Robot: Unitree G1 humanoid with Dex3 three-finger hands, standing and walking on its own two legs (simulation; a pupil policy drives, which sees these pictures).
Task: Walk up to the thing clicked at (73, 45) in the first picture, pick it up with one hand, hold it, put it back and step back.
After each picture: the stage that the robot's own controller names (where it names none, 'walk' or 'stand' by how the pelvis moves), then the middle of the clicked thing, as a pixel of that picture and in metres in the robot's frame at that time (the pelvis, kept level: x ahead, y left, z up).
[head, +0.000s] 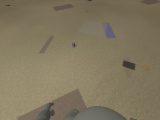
stand; (73, 44) +1.45 +0.43 -0.72
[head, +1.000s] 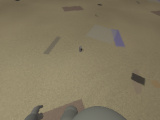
walk; (80, 49) +1.35 +0.19 -0.70
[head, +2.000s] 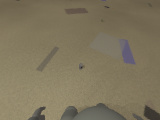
walk; (80, 66) +0.87 +0.13 -0.71
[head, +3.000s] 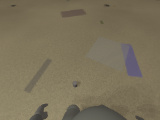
walk; (74, 84) +0.49 +0.21 -0.70
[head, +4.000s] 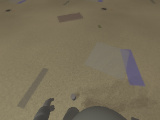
stand; (73, 97) +0.33 +0.20 -0.71
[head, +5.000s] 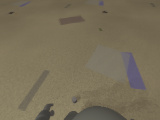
stand; (74, 100) +0.32 +0.19 -0.73
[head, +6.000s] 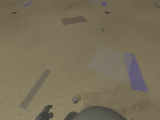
stand; (74, 100) +0.32 +0.18 -0.73
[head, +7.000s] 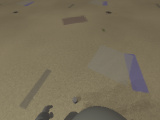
stand; (74, 100) +0.31 +0.18 -0.73
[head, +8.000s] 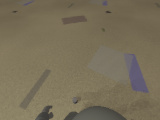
stand; (74, 100) +0.31 +0.18 -0.73
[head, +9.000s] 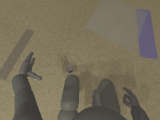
go down; (69, 69) +0.38 +0.19 -0.44
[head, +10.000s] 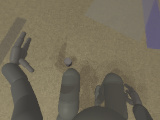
go down; (68, 62) +0.41 +0.21 -0.32
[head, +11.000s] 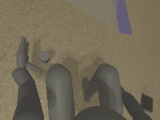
close in; (44, 57) +0.39 +0.25 -0.23
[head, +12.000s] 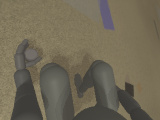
close; (31, 56) +0.39 +0.26 -0.22
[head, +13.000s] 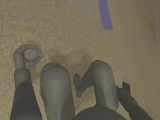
lift; (30, 56) +0.38 +0.26 -0.23
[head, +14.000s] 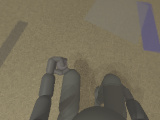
lift; (62, 66) +0.32 +0.22 -0.07
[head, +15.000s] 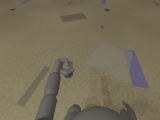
hold; (67, 69) +0.33 +0.17 +0.05
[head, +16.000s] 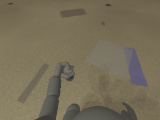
hold; (68, 73) +0.32 +0.17 +0.00
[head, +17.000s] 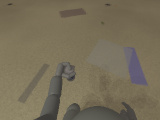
hold; (70, 73) +0.32 +0.16 -0.01
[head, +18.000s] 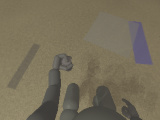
crouch; (67, 64) +0.38 +0.17 -0.06
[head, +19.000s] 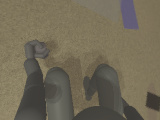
lower; (42, 51) +0.43 +0.26 -0.18
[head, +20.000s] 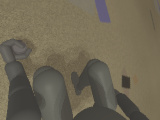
lower; (20, 50) +0.43 +0.28 -0.23
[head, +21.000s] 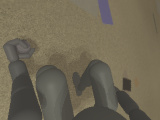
lower; (24, 50) +0.42 +0.28 -0.23
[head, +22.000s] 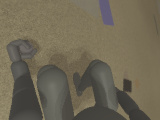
lower; (26, 50) +0.42 +0.27 -0.23
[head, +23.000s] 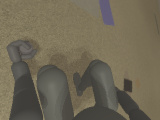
lower; (26, 51) +0.42 +0.27 -0.23
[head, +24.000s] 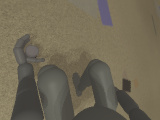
open; (31, 53) +0.41 +0.24 -0.23
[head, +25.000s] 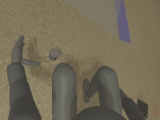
stand; (53, 55) +0.41 +0.22 -0.25
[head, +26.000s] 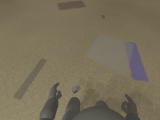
stand; (74, 89) +0.36 +0.16 -0.62
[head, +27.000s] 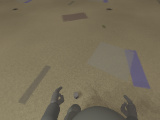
stand; (76, 95) +0.36 +0.16 -0.67
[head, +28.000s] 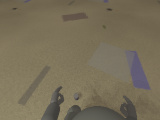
stand; (76, 96) +0.35 +0.16 -0.67
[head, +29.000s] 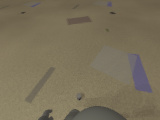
walk; (78, 96) +0.37 +0.15 -0.72
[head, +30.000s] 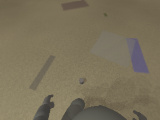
walk; (81, 81) +0.48 +0.13 -0.70
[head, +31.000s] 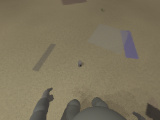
walk; (79, 64) +0.78 +0.15 -0.70
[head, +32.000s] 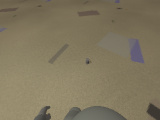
stand; (87, 61) +1.04 +0.12 -0.70
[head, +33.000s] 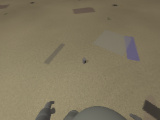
stand; (84, 60) +1.01 +0.13 -0.72
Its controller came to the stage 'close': yes
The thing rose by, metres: 0.72
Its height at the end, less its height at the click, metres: +0.00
